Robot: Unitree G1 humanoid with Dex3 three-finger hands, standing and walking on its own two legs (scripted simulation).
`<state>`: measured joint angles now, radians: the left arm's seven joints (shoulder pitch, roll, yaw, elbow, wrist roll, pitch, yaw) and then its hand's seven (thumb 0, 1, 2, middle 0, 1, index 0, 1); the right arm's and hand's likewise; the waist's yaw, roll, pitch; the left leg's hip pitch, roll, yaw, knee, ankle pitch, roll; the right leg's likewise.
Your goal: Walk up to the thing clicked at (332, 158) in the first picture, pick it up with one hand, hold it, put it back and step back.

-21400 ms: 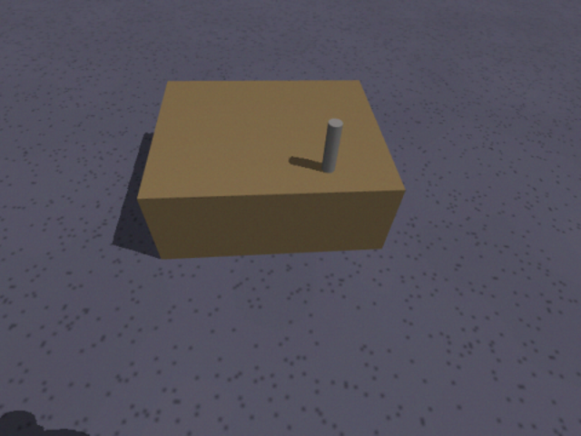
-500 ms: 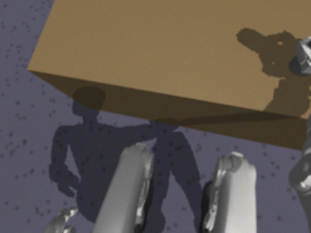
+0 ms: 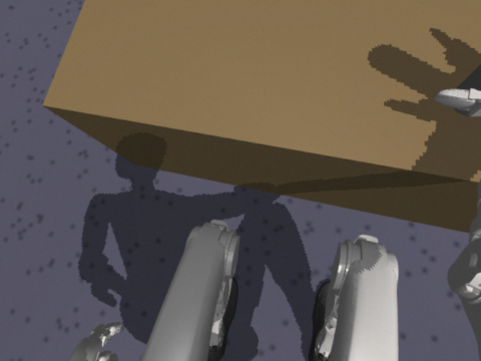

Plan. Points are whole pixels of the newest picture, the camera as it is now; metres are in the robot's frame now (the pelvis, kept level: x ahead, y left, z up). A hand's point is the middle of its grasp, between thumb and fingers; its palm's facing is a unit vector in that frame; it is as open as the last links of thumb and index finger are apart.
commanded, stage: withdraw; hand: right
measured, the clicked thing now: out of the picture +0.52 -0.29 +0.05
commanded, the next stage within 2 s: rise in 0.36 s
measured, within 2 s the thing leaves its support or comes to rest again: neither
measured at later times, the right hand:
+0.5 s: hand out of the picture +0.52 -0.36 +0.14, palm faces +0.36 +0.93 -0.05, open 17.1 cm
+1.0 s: hand out of the picture +0.42 -0.42 +0.23, palm faces +0.48 +0.78 -0.39, open 16.9 cm
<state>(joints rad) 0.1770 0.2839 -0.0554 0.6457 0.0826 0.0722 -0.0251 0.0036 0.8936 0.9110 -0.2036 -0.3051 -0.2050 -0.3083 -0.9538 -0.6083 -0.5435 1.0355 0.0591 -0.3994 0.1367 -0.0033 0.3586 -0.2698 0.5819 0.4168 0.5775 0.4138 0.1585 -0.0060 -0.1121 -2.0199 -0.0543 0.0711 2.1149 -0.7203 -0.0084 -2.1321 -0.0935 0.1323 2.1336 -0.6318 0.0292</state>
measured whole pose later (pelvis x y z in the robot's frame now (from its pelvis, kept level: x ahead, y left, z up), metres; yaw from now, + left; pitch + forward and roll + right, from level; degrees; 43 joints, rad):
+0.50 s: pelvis +0.01 +0.00 +0.08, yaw -1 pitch +35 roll +6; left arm 0.20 0.29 -0.03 0.65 0.01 0.06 0.00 0.00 0.90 0.89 -0.20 -0.30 -0.20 -0.30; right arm -0.90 -0.73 -0.60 1.00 0.10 -0.29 0.24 -0.01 0.46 -0.06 0.08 0.05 0.07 0.05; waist 0.14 -0.03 -0.15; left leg -1.78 -0.05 0.06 1.86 -0.70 -0.01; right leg -1.89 -0.10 0.10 1.89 -0.62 0.02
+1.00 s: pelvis +0.05 -0.03 +0.27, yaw -5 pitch +22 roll +6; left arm 0.30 0.28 -0.02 0.63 -0.03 0.12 0.02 0.00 0.90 0.90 -0.20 -0.30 -0.21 -0.30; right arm -0.61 -0.67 -0.41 1.12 -0.05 -0.06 -0.10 0.00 0.43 -0.12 0.07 0.07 0.07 0.07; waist 0.11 -0.01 -0.11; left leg -0.98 -0.04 0.05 1.08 -0.49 -0.03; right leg -1.11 -0.09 0.05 1.18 -0.46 0.00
